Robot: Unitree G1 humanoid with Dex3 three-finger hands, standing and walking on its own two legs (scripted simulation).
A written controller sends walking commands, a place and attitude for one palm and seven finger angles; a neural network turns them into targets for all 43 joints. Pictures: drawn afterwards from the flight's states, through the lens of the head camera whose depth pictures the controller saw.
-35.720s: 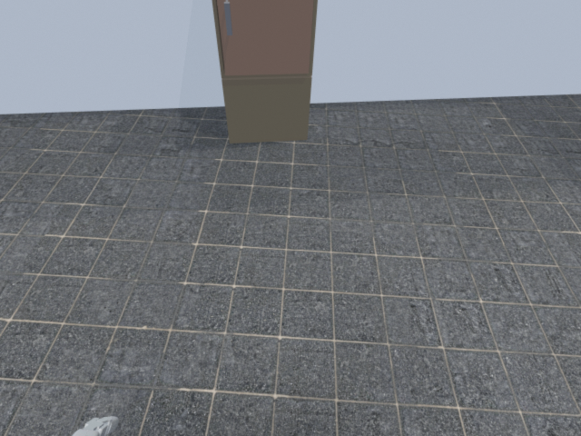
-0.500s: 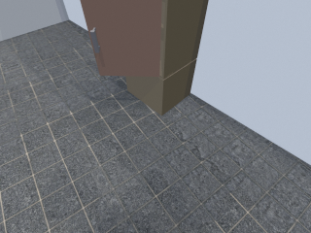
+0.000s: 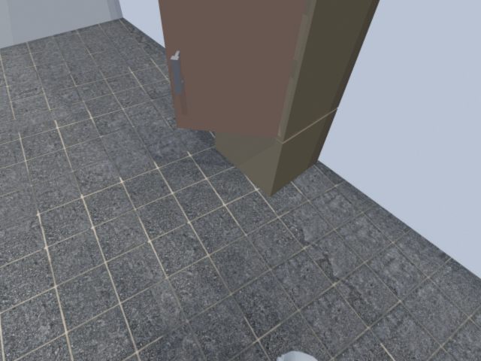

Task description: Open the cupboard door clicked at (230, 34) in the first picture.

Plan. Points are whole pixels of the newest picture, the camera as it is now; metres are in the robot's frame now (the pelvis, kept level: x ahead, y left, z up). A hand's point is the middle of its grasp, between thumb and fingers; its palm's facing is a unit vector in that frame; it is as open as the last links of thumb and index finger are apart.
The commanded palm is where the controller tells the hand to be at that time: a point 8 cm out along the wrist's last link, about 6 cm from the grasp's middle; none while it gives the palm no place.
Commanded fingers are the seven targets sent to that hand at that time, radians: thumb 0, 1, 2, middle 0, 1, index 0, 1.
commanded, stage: take the last steps up to it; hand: left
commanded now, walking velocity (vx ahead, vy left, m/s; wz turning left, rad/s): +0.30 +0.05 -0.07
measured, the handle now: (178, 72) +0.96 +0.28 -0.07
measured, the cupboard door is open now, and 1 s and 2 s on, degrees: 44 44 44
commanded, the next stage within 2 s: come to a stop and stand still in 0.82 s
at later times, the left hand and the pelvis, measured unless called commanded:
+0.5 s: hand (164, 308) +0.23 +0.17 -0.16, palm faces +0.04 -0.97 -0.22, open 7.1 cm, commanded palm none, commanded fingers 0.00 0.90 0.90 -0.20 -0.30 -0.20 -0.30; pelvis +0.18 -0.02 +0.01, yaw -1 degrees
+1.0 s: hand (158, 233) +0.40 +0.23 -0.17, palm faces +0.01 -0.98 -0.18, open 7.3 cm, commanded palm none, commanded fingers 0.00 0.90 0.90 -0.20 -0.30 -0.20 -0.30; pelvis +0.34 +0.04 +0.01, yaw -3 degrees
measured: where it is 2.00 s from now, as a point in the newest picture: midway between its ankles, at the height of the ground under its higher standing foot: (233, 317)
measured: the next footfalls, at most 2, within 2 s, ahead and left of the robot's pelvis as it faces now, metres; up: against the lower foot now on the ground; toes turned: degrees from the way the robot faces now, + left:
right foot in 0.28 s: +0.20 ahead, -0.11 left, +0.00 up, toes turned -9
left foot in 0.70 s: +0.45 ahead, +0.16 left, +0.00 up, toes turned +2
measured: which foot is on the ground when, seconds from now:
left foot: down 0.00-0.30, up 0.32-0.68, down 0.70-1.00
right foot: up 0.00-0.26, down 0.28-0.72, up 0.74-1.00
